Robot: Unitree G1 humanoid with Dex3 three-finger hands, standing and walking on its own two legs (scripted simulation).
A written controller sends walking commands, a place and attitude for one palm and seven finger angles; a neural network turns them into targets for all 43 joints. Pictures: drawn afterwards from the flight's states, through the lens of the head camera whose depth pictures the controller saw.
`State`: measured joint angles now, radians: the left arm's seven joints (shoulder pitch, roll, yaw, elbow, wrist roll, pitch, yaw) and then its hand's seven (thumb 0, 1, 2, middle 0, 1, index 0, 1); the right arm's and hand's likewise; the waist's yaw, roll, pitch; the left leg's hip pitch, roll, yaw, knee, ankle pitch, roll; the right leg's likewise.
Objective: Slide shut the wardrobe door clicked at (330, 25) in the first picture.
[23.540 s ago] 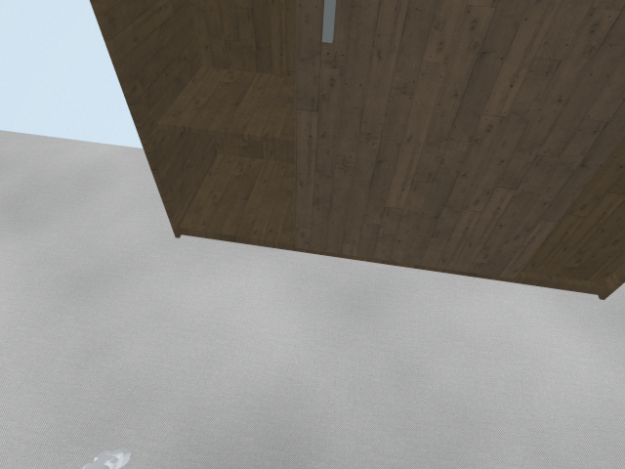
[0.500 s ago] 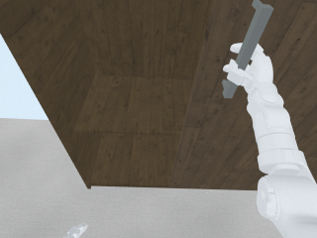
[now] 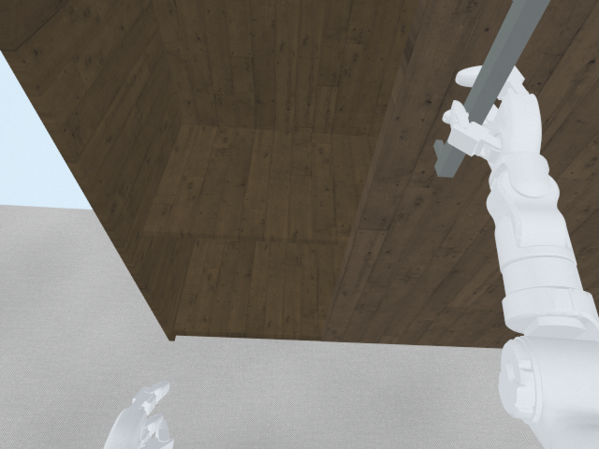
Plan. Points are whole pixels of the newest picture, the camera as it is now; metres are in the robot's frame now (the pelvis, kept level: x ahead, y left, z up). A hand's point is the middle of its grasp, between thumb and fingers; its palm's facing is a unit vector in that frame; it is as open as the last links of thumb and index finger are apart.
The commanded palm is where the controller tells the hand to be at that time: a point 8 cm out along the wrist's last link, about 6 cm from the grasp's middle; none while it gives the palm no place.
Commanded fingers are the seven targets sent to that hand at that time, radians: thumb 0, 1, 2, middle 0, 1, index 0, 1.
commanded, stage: step sideways, sliding the door along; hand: right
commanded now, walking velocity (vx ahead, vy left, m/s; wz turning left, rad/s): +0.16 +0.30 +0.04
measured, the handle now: (474, 91) +0.50 -0.18 +0.23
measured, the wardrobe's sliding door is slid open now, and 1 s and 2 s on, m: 0.50 0.45 0.22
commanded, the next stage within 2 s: none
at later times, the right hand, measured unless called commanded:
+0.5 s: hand (445, 125) +0.47 -0.15 +0.21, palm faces +0.36 +0.93 -0.08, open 6.5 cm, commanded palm +0.43 -0.12 +0.21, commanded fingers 0.00 -0.90 -0.90 0.45 1.40 0.45 1.40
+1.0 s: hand (411, 120) +0.48 -0.11 +0.20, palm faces +0.59 +0.80 -0.08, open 7.0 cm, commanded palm +0.43 -0.07 +0.20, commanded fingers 0.00 -0.90 -0.90 0.45 1.40 0.45 1.40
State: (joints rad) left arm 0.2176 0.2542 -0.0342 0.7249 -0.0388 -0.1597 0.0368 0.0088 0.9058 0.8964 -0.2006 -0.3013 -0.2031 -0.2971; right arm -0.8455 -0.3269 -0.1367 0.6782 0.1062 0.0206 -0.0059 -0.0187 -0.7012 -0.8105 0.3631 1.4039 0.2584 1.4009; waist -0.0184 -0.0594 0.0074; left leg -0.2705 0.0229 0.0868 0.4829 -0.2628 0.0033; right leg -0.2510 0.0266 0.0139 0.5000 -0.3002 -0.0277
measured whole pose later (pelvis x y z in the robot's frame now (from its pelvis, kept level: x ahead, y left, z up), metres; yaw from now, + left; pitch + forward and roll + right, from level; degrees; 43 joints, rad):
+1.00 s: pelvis +0.15 +0.20 +0.00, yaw -9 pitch -3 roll +2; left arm 0.07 0.24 0.07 0.57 -0.05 -0.10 -0.03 0.01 0.91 0.90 -0.20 -0.30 -0.20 -0.30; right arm -0.50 -0.27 -0.26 -0.09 0.07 -0.03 -0.17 -0.05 -0.68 -0.81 0.46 1.40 0.13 1.27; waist -0.16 -0.06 0.31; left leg -0.37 -0.02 0.06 0.80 -0.35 0.00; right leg -0.13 -0.22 -0.10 0.55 -0.32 0.10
